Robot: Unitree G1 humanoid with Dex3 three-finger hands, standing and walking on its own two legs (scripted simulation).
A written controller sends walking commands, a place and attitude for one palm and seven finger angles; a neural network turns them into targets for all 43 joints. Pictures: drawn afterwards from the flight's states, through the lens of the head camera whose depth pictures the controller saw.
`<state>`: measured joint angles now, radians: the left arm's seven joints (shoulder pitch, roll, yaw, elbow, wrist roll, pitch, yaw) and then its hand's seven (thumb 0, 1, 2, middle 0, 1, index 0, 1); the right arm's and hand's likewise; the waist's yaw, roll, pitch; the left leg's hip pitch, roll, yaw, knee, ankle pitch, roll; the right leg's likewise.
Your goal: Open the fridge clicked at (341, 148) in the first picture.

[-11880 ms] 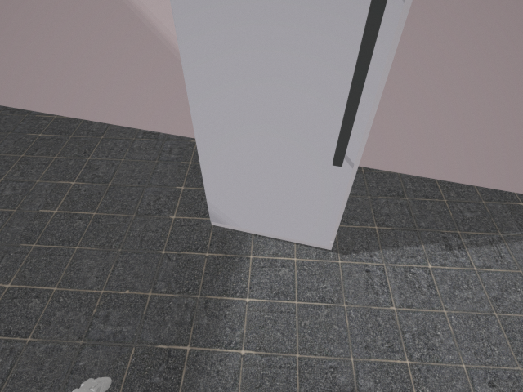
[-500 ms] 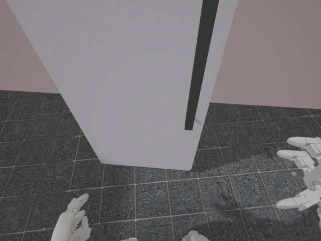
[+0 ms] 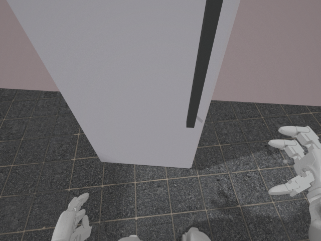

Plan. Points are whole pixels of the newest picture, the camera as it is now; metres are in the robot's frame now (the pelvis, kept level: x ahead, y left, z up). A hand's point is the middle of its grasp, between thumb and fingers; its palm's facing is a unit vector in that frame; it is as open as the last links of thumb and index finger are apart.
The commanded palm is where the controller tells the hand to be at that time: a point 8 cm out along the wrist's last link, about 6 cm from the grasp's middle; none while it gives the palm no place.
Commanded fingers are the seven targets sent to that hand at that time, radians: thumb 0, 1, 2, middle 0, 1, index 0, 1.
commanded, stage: move the hooked fingers beside the handle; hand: right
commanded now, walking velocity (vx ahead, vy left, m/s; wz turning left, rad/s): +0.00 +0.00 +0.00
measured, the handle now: (200, 65) +0.54 -0.08 +0.14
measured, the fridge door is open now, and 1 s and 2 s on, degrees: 0 0 0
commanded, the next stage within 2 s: none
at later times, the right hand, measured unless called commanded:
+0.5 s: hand (259, 140) +0.35 -0.22 +0.06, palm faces +0.03 +1.00 +0.00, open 14.0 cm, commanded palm +0.34 -0.27 +0.07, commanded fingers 0.00 0.50 -0.30 0.30 1.20 0.30 1.20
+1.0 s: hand (236, 116) +0.43 -0.18 +0.06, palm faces +0.03 +1.00 +0.01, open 14.0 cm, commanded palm +0.41 -0.23 +0.06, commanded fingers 0.00 0.50 -0.30 0.30 1.20 0.30 1.20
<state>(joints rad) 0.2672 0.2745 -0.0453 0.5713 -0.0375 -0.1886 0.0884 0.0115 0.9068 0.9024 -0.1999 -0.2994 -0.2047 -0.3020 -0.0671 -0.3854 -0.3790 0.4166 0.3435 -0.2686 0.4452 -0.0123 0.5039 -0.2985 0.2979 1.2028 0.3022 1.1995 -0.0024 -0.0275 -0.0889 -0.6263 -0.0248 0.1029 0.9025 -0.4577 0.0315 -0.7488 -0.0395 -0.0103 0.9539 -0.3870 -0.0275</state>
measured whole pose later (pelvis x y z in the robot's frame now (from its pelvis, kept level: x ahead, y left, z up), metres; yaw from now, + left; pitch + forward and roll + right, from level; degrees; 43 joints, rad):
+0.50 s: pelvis +0.00 +0.00 +0.00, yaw +1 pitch +11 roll +2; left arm 0.29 0.26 -0.04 0.60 -0.03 -0.12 0.06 0.01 0.91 0.90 -0.20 -0.30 -0.20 -0.30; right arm -0.24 -0.33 -0.29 0.54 0.26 -0.31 0.29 -0.01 0.50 -0.30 0.30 1.20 0.30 1.20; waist 0.03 -0.02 -0.10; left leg -0.66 -0.02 0.08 0.91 -0.46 0.02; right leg -0.77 -0.04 -0.03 0.95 -0.38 -0.04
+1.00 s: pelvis +0.00 -0.01 -0.01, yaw +2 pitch +14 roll +2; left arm 0.33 0.25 -0.02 0.63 -0.01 -0.03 0.02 0.01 0.91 0.90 -0.20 -0.30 -0.20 -0.30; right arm -0.54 -0.32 -0.27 0.84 0.17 -0.38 0.16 -0.01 0.50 -0.30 0.30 1.20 0.30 1.20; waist 0.08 -0.02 -0.11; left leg -0.74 -0.02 0.07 0.96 -0.47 0.02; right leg -0.85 -0.04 -0.04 0.99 -0.40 -0.04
